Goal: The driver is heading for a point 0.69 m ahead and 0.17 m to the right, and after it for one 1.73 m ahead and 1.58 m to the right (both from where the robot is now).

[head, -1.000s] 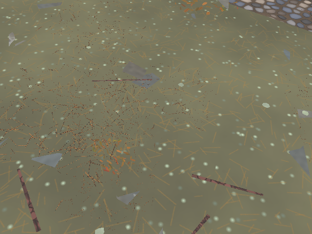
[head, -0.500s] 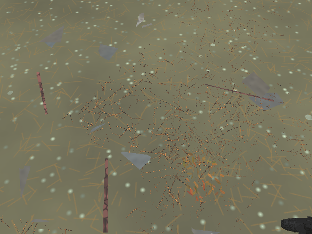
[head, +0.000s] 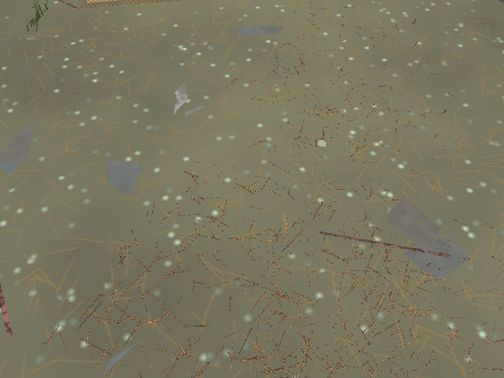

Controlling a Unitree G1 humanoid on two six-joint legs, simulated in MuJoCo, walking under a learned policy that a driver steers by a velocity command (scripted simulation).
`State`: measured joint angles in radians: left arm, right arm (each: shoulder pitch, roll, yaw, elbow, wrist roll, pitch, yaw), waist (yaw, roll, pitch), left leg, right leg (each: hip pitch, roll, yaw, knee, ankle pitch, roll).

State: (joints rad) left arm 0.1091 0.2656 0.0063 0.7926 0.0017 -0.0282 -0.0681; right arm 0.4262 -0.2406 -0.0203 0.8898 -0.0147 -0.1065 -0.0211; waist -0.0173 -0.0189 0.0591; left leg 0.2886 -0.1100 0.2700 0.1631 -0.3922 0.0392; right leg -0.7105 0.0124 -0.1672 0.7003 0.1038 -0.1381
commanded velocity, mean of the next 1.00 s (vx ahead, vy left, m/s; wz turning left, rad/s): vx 1.00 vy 0.00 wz -0.91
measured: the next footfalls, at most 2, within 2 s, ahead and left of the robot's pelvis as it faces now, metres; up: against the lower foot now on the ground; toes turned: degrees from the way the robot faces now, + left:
right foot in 0.04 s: +0.24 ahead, -0.02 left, +0.00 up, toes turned -6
left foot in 0.46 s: +0.68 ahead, +0.09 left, +0.00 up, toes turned -28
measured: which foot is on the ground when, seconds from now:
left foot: down 0.00-0.04, up 0.06-0.44, down 0.46-0.90, up 0.92-1.00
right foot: up 0.00-0.02, down 0.04-0.46, up 0.48-0.88, down 0.90-1.00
